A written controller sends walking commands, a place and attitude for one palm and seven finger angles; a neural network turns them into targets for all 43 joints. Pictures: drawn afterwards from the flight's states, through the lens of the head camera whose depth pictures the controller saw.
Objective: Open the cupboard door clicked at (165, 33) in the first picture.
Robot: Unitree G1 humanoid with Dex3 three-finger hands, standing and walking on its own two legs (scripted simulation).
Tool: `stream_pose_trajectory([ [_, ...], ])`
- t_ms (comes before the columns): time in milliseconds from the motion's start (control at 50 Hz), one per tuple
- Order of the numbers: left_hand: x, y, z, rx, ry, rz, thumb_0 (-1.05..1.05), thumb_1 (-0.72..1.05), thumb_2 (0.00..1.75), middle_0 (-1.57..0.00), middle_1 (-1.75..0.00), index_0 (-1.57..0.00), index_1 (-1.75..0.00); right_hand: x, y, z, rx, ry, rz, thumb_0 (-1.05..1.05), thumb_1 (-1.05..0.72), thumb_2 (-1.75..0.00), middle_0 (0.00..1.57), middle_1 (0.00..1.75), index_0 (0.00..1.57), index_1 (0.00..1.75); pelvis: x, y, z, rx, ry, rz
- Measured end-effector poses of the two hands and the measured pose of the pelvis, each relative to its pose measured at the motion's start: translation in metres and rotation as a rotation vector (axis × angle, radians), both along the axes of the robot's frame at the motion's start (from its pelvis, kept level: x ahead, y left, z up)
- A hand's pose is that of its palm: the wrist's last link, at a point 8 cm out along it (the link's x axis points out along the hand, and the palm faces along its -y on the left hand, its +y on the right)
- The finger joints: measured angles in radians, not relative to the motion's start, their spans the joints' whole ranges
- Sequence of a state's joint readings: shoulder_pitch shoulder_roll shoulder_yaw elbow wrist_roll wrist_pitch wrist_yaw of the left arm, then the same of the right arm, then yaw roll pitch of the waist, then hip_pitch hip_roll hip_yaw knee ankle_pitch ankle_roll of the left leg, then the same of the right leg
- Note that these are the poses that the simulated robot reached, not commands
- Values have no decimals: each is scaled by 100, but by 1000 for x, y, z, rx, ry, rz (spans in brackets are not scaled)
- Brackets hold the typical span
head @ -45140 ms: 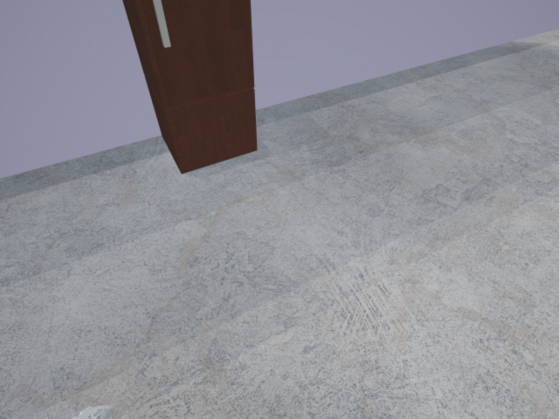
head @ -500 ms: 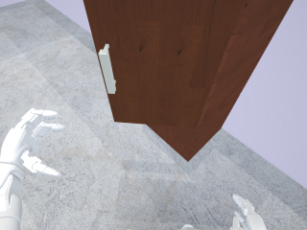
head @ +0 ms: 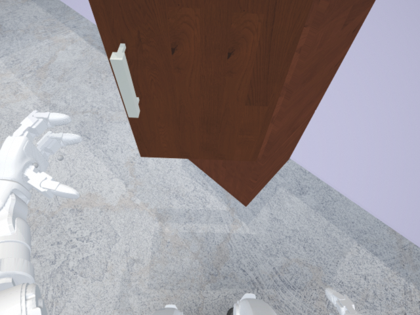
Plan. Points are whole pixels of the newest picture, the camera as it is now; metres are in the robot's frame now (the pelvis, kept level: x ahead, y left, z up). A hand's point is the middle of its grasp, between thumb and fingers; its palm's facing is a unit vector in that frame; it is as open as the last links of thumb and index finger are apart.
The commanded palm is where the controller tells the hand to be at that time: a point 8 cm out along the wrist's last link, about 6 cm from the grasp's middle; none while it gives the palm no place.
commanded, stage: move the hooked fingers beside the handle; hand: left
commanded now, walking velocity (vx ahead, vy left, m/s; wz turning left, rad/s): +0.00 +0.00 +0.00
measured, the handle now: (128, 82) +0.60 +0.21 +0.06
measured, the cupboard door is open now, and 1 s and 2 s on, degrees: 42 42 42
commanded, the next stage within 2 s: slide the fingers in behind the handle in 1.90 s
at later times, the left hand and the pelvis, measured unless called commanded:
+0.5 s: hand (75, 124) +0.45 +0.28 +0.08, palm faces -0.02 -1.00 -0.01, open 14.0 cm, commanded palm +0.44 +0.32 +0.07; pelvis +0.00 +0.01 -0.01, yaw -1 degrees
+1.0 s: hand (96, 93) +0.54 +0.26 +0.08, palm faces -0.03 -1.00 -0.01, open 14.0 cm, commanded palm +0.53 +0.31 +0.06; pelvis +0.01 +0.02 -0.02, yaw -2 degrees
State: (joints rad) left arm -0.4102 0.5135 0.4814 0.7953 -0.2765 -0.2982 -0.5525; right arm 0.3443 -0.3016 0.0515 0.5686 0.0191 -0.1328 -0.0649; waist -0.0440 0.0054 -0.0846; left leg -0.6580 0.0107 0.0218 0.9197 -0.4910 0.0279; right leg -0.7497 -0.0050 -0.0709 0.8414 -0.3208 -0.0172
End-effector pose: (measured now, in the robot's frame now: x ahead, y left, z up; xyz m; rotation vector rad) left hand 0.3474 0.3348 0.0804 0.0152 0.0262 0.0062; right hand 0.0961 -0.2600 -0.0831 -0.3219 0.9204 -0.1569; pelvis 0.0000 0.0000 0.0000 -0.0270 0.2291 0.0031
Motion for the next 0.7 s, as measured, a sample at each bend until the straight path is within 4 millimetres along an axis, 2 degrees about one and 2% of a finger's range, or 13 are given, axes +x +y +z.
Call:
stream_pose_trajectory([
  [200,33,3,-3,-8,-7,-15,-1,-50,30,-30,-120,-30,-120,-33,-7,-8,-28,133,-57,1,-90,-90,20,30,21,30,-1,2,-4,-7,38,-3],
  [500,81,-1,-3,-9,-2,-28,-1,-50,30,-30,-120,-30,-120,-59,1,-14,-32,248,-106,1,-90,-90,20,30,21,30,-2,10,-10,-18,86,-10],
  [700,115,-4,-3,-8,16,-29,-1,-50,30,-30,-120,-30,-120,-84,5,-17,-40,349,-146,1,-90,-90,21,30,21,30,-1,13,-14,-28,125,-11],
])
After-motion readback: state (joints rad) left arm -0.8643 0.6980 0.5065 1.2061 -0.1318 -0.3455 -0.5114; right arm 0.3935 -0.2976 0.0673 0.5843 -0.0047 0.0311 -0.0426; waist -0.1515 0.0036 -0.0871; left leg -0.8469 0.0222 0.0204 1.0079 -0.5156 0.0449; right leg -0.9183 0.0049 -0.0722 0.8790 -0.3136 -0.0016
